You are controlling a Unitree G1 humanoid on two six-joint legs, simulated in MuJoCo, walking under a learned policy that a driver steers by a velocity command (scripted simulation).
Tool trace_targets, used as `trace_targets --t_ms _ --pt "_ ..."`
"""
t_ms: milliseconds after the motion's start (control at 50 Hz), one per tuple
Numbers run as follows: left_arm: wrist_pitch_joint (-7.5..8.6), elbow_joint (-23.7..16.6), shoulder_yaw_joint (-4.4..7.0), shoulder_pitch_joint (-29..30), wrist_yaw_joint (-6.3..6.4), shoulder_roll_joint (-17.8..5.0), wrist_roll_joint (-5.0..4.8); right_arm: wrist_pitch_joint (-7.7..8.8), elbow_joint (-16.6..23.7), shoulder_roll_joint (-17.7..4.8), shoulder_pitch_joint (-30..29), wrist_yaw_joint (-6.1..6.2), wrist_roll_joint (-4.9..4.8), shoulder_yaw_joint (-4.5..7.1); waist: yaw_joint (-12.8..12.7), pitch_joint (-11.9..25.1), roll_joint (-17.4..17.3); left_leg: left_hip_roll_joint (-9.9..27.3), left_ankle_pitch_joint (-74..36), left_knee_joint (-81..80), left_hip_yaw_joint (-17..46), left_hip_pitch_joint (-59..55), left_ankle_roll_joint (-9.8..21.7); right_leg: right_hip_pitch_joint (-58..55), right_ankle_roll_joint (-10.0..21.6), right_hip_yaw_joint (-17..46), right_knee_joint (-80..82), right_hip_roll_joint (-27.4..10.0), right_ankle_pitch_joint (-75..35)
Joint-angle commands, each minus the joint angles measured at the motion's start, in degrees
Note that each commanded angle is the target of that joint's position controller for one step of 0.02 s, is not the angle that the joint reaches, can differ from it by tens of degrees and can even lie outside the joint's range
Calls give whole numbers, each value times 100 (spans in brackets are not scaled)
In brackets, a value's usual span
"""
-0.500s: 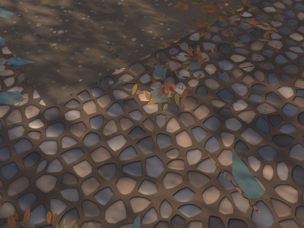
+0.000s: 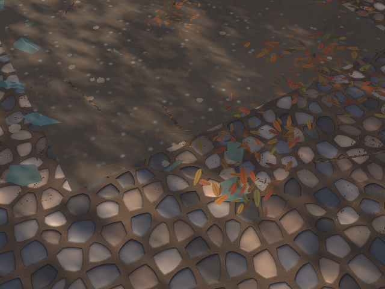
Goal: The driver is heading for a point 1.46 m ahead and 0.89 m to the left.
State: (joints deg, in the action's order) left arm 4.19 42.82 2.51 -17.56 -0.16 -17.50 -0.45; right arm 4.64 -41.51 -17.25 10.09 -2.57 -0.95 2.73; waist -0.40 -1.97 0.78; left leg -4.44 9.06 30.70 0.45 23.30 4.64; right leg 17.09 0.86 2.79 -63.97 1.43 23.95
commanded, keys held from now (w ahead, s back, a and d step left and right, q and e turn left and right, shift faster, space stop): w+q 1.00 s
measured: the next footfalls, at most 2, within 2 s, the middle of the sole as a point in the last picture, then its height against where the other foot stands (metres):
right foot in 0.38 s outside the picture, level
left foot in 0.88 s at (125, 256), level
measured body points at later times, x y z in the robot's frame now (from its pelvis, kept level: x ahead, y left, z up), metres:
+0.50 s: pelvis +0.29 -0.02 +0.00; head +0.31 -0.02 +0.45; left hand +0.40 +0.28 -0.07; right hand +0.43 -0.28 -0.11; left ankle +0.15 +0.07 -0.64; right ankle +0.37 -0.11 -0.73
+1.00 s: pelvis +0.52 +0.14 +0.00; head +0.55 +0.17 +0.44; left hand +0.43 +0.42 -0.12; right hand +0.82 +0.01 -0.09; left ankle +0.54 +0.23 -0.73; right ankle +0.50 -0.07 -0.63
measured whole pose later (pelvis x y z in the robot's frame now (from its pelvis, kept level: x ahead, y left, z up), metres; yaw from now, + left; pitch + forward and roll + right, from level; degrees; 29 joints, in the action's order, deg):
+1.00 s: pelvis +0.52 +0.14 +0.00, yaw +36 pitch +1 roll -1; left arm 5.4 44.9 2.9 -14.4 -0.2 -17.8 -0.9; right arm 2.1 -35.5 -17.5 10.0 -2.1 -1.1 3.8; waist -1.3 -4.2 0.1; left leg -4.2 10.4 32.7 -0.2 23.7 5.2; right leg 19.0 -0.5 0.6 -67.4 -2.8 24.8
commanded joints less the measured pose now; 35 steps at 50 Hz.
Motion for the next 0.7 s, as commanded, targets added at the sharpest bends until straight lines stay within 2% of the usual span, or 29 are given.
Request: trace_targets --t_ms 20,60,100,140,200,260,300,340,360,380,400,420,440,460,480,500,520,560,620,700 --pt "282 -758 183 567 2 -747 109 -7 287 -705 518 83 73 186 226 394 -234 1581 -6 -1650 2581 -2095 1086 2243 -23 308 23 -587 -530" --pt "206 -740 179 373 13 -630 154 -27 359 -700 386 125 73 189 28 367 -479 1378 -692 -1791 2264 -1634 1134 1906 -182 229 432 -612 -658" --pt "133 -759 149 447 44 -516 161 -24 326 -804 448 192 46 225 9 294 -460 1268 -1171 -1857 1943 -1280 1173 1869 -366 100 902 -565 -933" --pt "120 -865 98 876 64 -388 161 -43 251 -918 577 261 9 269 134 181 -427 1088 -1258 -1869 1681 -1039 1042 1790 -490 63 1706 -482 -1678" --pt "177 -979 44 1507 22 -243 116 -115 124 -939 844 334 -35 286 382 162 -503 848 -988 -1736 1521 -816 782 1277 -540 22 2843 -219 -2716" --pt "247 -1086 72 1945 -50 -327 31 -190 -3 -923 1156 372 -79 295 519 147 -529 970 -694 -1475 1895 -1111 710 1075 -482 126 3393 -62 -2880" --pt "291 -1089 126 1967 -86 -447 9 -238 -24 -886 1205 395 -76 298 456 164 -604 1105 -618 -1155 2255 -1540 637 1011 -374 263 3667 -49 -2570" --pt "334 -1009 200 1651 -85 -583 -5 -278 3 -886 1098 402 -53 322 240 218 -773 1185 -924 -785 2490 -1719 538 597 -174 241 3808 -67 -2119" --pt "357 -884 274 1162 -52 -699 17 -284 50 -785 999 387 -41 291 -39 461 -754 990 -1258 -350 2389 -1618 404 -162 4 143 4063 -97 -2197" --pt "379 -798 356 419 -7 -914 111 -263 151 -524 925 351 14 192 -407 1163 -518 715 -1085 802 2089 -1149 229 -1537 342 596 3861 -701 -2126" --pt "330 -715 471 -307 35 -1370 198 -217 255 -143 1505 349 0 75 -390 2063 648 -69 736 2671 1294 471 -173 -3639 1069 2443 3862 -1980 -1628" --pt "250 -526 478 -546 -22 -1263 56 -174 336 -305 1827 344 -94 43 -287 2260 1821 -8 2575 3851 1004 1769 -313 -4063 1551 4318 4373 -2708 -300" --pt "221 -628 355 -237 -8 -756 12 -191 250 -826 1438 344 -133 173 -408 1411 954 375 2125 4282 1102 2131 -367 -3352 1308 3791 4586 -2466 403" --pt "176 -649 292 36 15 -561 43 -224 336 -937 910 340 -80 220 -437 769 484 561 1633 4285 864 2108 -409 -2596 1063 2858 4681 -2178 33" --pt "155 -606 248 260 11 -473 76 -236 420 -850 645 332 -22 228 -333 344 276 712 1314 4072 767 1991 -442 -1936 975 2236 4854 -1921 -633" --pt "159 -554 208 389 13 -364 103 -253 459 -760 558 309 -4 248 -214 138 357 869 1096 3837 750 1835 -447 -1533 911 1754 5006 -1722 -1123" --pt "175 -514 200 461 12 -345 120 -283 472 -627 624 281 -44 234 -112 65 515 962 976 3710 677 1616 -453 -1235 872 1378 5162 -1588 -1386" --pt "225 -409 230 481 -6 -377 66 -342 537 -386 591 252 -64 186 -54 24 556 1050 829 3471 549 1583 -498 -1026 962 884 5394 -1553 -1824" --pt "246 -244 314 446 -4 -609 69 -351 695 -285 283 220 -15 146 -66 -6 368 1134 229 2800 517 1805 -588 -1122 1077 333 5555 -1629 -2499" --pt "180 -86 345 394 26 -774 41 -261 816 -192 -319 79 -28 88 -271 -84 237 1037 -982 1454 196 1471 -505 -1240 870 -533 5558 -1436 -2919"
Keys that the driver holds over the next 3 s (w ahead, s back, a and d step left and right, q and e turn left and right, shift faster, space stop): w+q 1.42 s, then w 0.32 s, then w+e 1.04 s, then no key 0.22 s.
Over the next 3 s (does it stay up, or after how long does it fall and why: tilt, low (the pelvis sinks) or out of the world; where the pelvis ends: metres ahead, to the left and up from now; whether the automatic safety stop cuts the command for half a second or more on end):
stays up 1.31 0.88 0.00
